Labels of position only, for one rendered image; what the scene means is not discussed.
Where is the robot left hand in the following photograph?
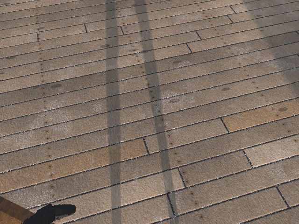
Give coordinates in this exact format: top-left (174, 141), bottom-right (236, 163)
top-left (22, 203), bottom-right (77, 224)

